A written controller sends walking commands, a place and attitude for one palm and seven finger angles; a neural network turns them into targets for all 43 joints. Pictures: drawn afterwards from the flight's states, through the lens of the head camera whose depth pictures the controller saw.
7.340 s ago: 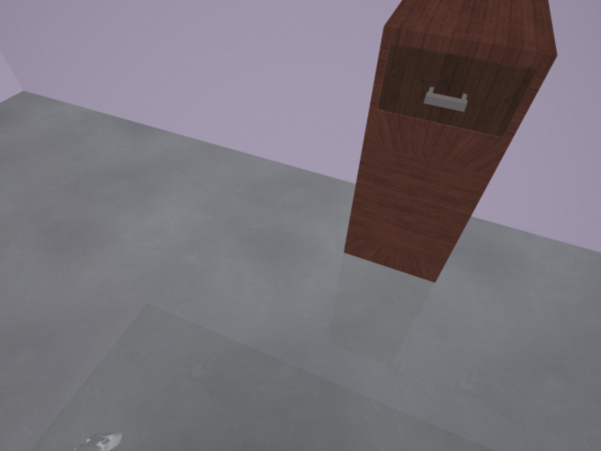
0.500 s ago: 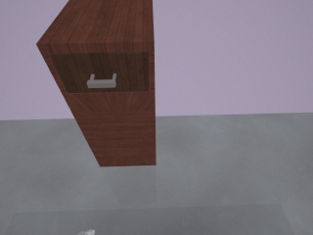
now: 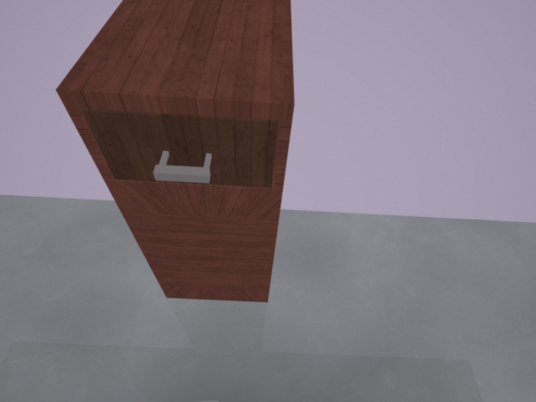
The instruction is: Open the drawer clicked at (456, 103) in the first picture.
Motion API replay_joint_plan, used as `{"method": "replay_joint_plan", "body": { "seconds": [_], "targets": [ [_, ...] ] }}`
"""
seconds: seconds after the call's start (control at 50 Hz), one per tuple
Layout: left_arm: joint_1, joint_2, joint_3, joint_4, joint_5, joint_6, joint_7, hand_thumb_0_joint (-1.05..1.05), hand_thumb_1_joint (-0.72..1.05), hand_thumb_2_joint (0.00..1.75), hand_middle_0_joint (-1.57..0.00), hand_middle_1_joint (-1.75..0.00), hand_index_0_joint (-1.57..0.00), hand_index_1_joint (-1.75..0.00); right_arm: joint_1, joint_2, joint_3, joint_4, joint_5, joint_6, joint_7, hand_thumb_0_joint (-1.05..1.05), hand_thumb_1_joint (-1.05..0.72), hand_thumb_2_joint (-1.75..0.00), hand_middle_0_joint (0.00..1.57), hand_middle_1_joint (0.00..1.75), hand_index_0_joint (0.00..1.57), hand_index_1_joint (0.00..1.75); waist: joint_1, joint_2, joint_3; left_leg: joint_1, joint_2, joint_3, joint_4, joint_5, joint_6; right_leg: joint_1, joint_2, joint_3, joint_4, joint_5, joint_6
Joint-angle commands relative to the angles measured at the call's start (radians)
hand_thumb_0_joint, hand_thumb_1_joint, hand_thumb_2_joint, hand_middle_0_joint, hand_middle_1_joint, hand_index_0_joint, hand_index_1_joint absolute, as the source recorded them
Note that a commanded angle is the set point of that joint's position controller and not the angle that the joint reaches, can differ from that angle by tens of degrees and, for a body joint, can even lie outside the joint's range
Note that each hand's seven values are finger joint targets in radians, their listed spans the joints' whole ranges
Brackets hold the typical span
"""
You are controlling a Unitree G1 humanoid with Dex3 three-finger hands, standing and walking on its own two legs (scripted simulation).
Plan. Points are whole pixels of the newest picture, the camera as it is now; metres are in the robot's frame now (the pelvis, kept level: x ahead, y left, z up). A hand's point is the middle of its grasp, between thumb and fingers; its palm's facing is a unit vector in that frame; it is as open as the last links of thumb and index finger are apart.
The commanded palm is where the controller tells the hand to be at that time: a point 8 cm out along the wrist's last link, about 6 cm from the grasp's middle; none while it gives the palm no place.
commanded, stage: come to a stop and stand still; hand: left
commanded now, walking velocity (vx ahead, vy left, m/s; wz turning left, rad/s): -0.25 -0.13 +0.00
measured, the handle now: (184, 165) +0.50 +0.21 +0.01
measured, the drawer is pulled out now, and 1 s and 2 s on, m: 0.00 0.00 0.00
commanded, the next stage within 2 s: look again from close up in 1.24 s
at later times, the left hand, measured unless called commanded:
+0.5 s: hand out of the picture +0.00 +0.10 -0.14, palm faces +0.07 -0.96 -0.27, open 7.3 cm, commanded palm none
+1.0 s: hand out of the picture -0.06 +0.16 -0.18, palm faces +0.10 -0.97 -0.20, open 7.4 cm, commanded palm none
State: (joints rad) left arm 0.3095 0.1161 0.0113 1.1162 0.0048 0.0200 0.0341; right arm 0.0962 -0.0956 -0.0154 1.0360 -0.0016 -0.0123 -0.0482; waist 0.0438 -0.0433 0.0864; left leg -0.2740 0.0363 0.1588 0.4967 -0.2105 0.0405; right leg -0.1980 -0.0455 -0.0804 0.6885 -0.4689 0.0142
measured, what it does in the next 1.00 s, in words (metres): steps on the spot: right foot, then left foot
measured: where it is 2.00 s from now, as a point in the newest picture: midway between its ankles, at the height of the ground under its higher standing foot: outside the picture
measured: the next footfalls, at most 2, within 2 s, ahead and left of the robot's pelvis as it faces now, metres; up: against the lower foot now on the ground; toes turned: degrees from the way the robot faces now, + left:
right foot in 0.26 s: -0.01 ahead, -0.14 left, +0.00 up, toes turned +0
left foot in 0.78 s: +0.03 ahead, +0.08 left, +0.00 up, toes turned -2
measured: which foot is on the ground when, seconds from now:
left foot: down 0.00-0.26, up 0.28-0.76, down 0.78-1.00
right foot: up 0.00-0.24, down 0.26-1.00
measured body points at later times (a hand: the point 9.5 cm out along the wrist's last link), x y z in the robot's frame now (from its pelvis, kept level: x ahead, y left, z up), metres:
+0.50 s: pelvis -0.04 -0.08 +0.01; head -0.04 -0.12 +0.46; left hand -0.01 +0.15 -0.12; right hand -0.03 -0.34 -0.16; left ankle -0.07 +0.08 -0.66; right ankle -0.05 -0.18 -0.74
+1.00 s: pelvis -0.04 -0.02 +0.00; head -0.03 -0.02 +0.45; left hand -0.06 +0.21 -0.16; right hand +0.03 -0.24 -0.16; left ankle -0.07 +0.10 -0.74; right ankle -0.06 -0.14 -0.74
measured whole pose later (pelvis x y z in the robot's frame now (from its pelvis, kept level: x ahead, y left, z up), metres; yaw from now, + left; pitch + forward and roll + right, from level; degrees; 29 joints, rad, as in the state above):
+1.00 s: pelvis -0.04 -0.02 +0.00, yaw +1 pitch +0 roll +2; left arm 0.28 0.17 0.02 1.12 0.01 0.01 0.02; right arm 0.18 -0.16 -0.01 1.06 -0.01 0.00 -0.04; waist 0.04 -0.03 0.02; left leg -0.17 -0.01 0.07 0.46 -0.29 0.00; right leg -0.23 -0.07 -0.04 0.54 -0.30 0.01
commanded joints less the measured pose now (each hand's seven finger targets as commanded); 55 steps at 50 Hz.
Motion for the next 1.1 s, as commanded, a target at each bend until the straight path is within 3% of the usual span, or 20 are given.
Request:
{"method": "replay_joint_plan", "body": {
  "seconds": [0.0, 0.1, 0.18, 0.2, 0.22, 0.24, 0.26, 0.3, 0.34, 0.52, 0.64, 0.7, 0.72, 0.76, 0.8, 0.84, 0.92, 0.96, 1.02, 1.08],
  "targets": [
    [0.039, 0.116, 0.050, -0.086, 0.012, 0.012, 0.011, 0.00, 0.90, 0.90, -0.20, -0.30, -0.20, -0.30, 0.156, -0.250, -0.078, -0.007, -0.015, 0.026, -0.021, 0.00, -0.90, -0.90, 0.20, 0.30, 0.20, 0.30, -0.071, 0.161, -0.180, 0.297, 0.366, -0.267, -0.083, 0.969, 0.189, -0.239, -0.009, 0.089, 0.301, -0.117, 0.006],
    [0.024, 0.096, 0.067, -0.131, 0.012, 0.025, -0.001, 0.00, 0.90, 0.90, -0.20, -0.30, -0.20, -0.30, 0.052, -0.247, -0.088, -0.060, -0.025, 0.029, -0.004, 0.00, -0.90, -0.90, 0.20, 0.30, 0.20, 0.30, -0.041, 0.150, -0.238, 0.177, 0.319, -0.199, -0.098, 0.618, 0.146, -0.193, -0.005, 0.088, 0.288, -0.022, 0.015],
    [0.095, 0.097, 0.059, -0.114, 0.013, 0.008, -0.006, 0.00, 0.90, 0.90, -0.20, -0.30, -0.20, -0.30, -0.009, -0.229, -0.081, -0.071, -0.026, 0.036, 0.022, 0.00, -0.90, -0.90, 0.20, 0.30, 0.20, 0.30, 0.004, 0.219, -0.194, -0.040, 0.237, -0.174, -0.093, 0.085, 0.065, 0.046, -0.009, 0.025, -0.092, 0.156, 0.006],
    [0.135, 0.131, 0.061, -0.097, 0.020, -0.002, -0.004, 0.00, 0.90, 0.90, -0.20, -0.30, -0.20, -0.30, -0.002, -0.192, -0.074, -0.070, -0.018, 0.041, 0.029, 0.00, -0.90, -0.90, 0.20, 0.30, 0.20, 0.30, 0.024, 0.108, -0.174, -0.126, 0.155, -0.129, -0.017, -0.119, 0.009, 0.119, -0.032, 0.050, -0.243, 0.228, 0.010],
    [0.085, 0.209, 0.058, -0.110, 0.034, -0.020, -0.001, 0.00, 0.90, 0.90, -0.20, -0.30, -0.20, -0.30, 0.033, -0.115, -0.057, -0.077, -0.008, 0.052, 0.038, 0.00, -0.90, -0.90, 0.20, 0.30, 0.20, 0.30, -0.002, -0.160, -0.109, -0.196, 0.032, -0.075, 0.142, -0.284, -0.063, 0.020, -0.203, 0.296, -0.429, 0.050, -0.038],
    [0.003, 0.272, 0.062, -0.157, 0.030, -0.016, -0.002, 0.00, 0.90, 0.90, -0.20, -0.30, -0.20, -0.30, 0.009, -0.121, -0.056, -0.106, -0.011, 0.061, 0.047, 0.00, -0.90, -0.90, 0.20, 0.30, 0.20, 0.30, -0.001, -0.247, -0.032, -0.185, 0.012, -0.119, 0.253, -0.318, -0.065, -0.156, -0.324, 0.454, -0.559, -0.125, -0.107],
    [-0.053, 0.293, 0.063, -0.180, 0.028, -0.010, -0.001, 0.00, 0.90, 0.90, -0.20, -0.30, -0.20, -0.30, 0.002, -0.155, -0.061, -0.107, -0.014, 0.067, 0.054, 0.00, -0.90, -0.90, 0.20, 0.30, 0.20, 0.30, -0.008, -0.160, 0.009, -0.143, 0.031, -0.158, 0.322, -0.293, -0.058, -0.269, -0.351, 0.459, -0.607, -0.290, -0.141],
    [-0.089, 0.279, 0.070, -0.179, 0.026, -0.021, 0.002, 0.00, 0.90, 0.90, -0.20, -0.30, -0.20, -0.30, 0.018, -0.163, -0.058, -0.083, -0.022, 0.067, 0.054, 0.00, -0.90, -0.90, 0.20, 0.30, 0.20, 0.30, -0.018, -0.164, 0.070, -0.214, 0.020, -0.194, 0.394, -0.190, -0.048, -0.229, -0.305, 0.461, -0.581, -0.134, -0.122],
    [-0.106, 0.249, 0.062, -0.175, 0.020, -0.027, 0.001, 0.00, 0.90, 0.90, -0.20, -0.30, -0.20, -0.30, 0.107, -0.191, -0.065, -0.041, -0.024, 0.059, 0.060, 0.00, -0.90, -0.90, 0.20, 0.30, 0.20, 0.30, -0.043, -0.117, 0.058, -0.214, 0.018, -0.186, 0.440, -0.113, -0.058, -0.155, -0.268, 0.336, -0.523, 0.035, -0.105],
    [0.064, 0.240, 0.073, -0.127, 0.022, -0.038, 0.015, 0.00, 0.90, 0.90, -0.20, -0.30, -0.20, -0.30, 0.106, -0.188, -0.056, -0.072, -0.021, 0.056, 0.050, 0.00, -0.90, -0.90, 0.20, 0.30, 0.20, 0.30, 0.023, -0.093, -0.071, -0.287, 0.006, -0.183, 0.447, -0.153, -0.101, 0.175, -0.313, 0.274, -0.383, 0.564, -0.170],
    [0.030, 0.245, 0.072, -0.113, 0.032, -0.028, 0.007, 0.00, 0.90, 0.90, -0.20, -0.30, -0.20, -0.30, 0.114, -0.154, -0.042, -0.068, -0.004, 0.043, 0.048, 0.00, -0.90, -0.90, 0.20, 0.30, 0.20, 0.30, 0.011, -0.184, -0.085, -0.087, -0.017, -0.124, 0.196, -0.206, -0.080, 0.078, -0.272, 0.232, -0.378, 0.547, -0.164],
    [-0.032, 0.238, 0.070, -0.106, 0.021, -0.020, 0.005, 0.00, 0.90, 0.90, -0.20, -0.30, -0.20, -0.30, 0.219, -0.145, -0.035, -0.024, -0.005, 0.029, 0.041, 0.00, -0.90, -0.90, 0.20, 0.30, 0.20, 0.30, -0.050, -0.163, -0.105, 0.125, -0.033, -0.087, -0.052, -0.009, -0.073, -0.034, -0.199, 0.162, -0.318, 0.414, -0.097],
    [-0.032, 0.210, 0.061, -0.104, 0.013, -0.015, 0.004, 0.00, 0.90, 0.90, -0.20, -0.30, -0.20, -0.30, 0.240, -0.166, -0.034, -0.009, -0.005, 0.018, 0.037, 0.00, -0.90, -0.90, 0.20, 0.30, 0.20, 0.30, -0.057, -0.088, -0.106, 0.210, -0.002, -0.108, -0.119, 0.047, -0.066, -0.099, -0.153, 0.130, -0.261, 0.341, -0.067],
    [0.006, 0.112, 0.041, -0.109, 0.006, -0.004, -0.001, 0.00, 0.90, 0.90, -0.20, -0.30, -0.20, -0.30, 0.224, -0.275, -0.051, -0.027, -0.016, 0.009, 0.030, 0.00, -0.90, -0.90, 0.20, 0.30, 0.20, 0.30, -0.043, 0.262, -0.082, 0.149, 0.256, -0.389, -0.242, 0.037, 0.035, -0.187, -0.030, 0.003, -0.094, 0.054, 0.004],
    [0.001, 0.093, 0.034, -0.102, 0.014, -0.010, -0.007, 0.00, 0.90, 0.90, -0.20, -0.30, -0.20, -0.30, 0.141, -0.262, -0.041, -0.047, -0.023, 0.015, 0.023, 0.00, -0.90, -0.90, 0.20, 0.30, 0.20, 0.30, -0.014, 0.177, 0.008, -0.038, 0.244, -0.351, -0.298, -0.094, 0.077, -0.134, -0.026, 0.028, -0.019, 0.040, 0.001],
    [-0.003, 0.109, 0.031, -0.062, 0.017, 0.001, -0.007, 0.00, 0.90, 0.90, -0.20, -0.30, -0.20, -0.30, 0.122, -0.211, -0.027, -0.025, -0.018, 0.008, 0.016, 0.00, -0.90, -0.90, 0.20, 0.30, 0.20, 0.30, -0.018, 0.312, 0.018, -0.012, 0.186, -0.304, -0.305, 0.009, 0.063, -0.122, -0.037, 0.032, 0.018, 0.058, 0.000],
    [0.059, 0.107, 0.019, -0.021, 0.010, -0.019, -0.008, 0.00, 0.90, 0.90, -0.20, -0.30, -0.20, -0.30, 0.122, -0.185, -0.017, -0.012, -0.012, 0.002, 0.007, 0.00, -0.90, -0.90, 0.20, 0.30, 0.20, 0.30, 0.000, 0.150, -0.051, 0.089, 0.131, -0.216, -0.148, 0.279, 0.047, -0.027, -0.034, 0.051, -0.222, 0.235, 0.003],
    [0.058, 0.139, 0.016, -0.006, 0.012, -0.035, -0.004, 0.00, 0.90, 0.90, -0.20, -0.30, -0.20, -0.30, 0.144, -0.163, -0.015, -0.001, -0.002, -0.003, 0.010, 0.00, -0.90, -0.90, 0.20, 0.30, 0.20, 0.30, -0.026, 0.035, -0.089, 0.117, 0.077, -0.175, -0.085, 0.260, -0.004, 0.023, -0.084, 0.124, -0.300, 0.490, -0.018],
    [0.014, 0.145, 0.014, -0.004, 0.009, -0.042, 0.000, 0.00, 0.90, 0.90, -0.20, -0.30, -0.20, -0.30, 0.168, -0.157, -0.015, 0.024, -0.005, -0.002, 0.012, 0.00, -0.90, -0.90, 0.20, 0.30, 0.20, 0.30, -0.046, -0.066, -0.101, 0.148, 0.073, -0.170, -0.094, 0.224, -0.025, 0.029, -0.095, 0.117, -0.284, 0.567, -0.031],
    [0.002, 0.127, 0.008, -0.007, 0.007, -0.039, 0.005, 0.00, 0.90, 0.90, -0.20, -0.30, -0.20, -0.30, 0.184, -0.157, -0.009, 0.049, -0.007, -0.007, 0.011, 0.00, -0.90, -0.90, 0.20, 0.30, 0.20, 0.30, -0.044, -0.040, -0.077, 0.157, 0.081, -0.171, -0.122, 0.254, -0.022, 0.026, -0.085, 0.101, -0.291, 0.536, -0.024]
  ]
}}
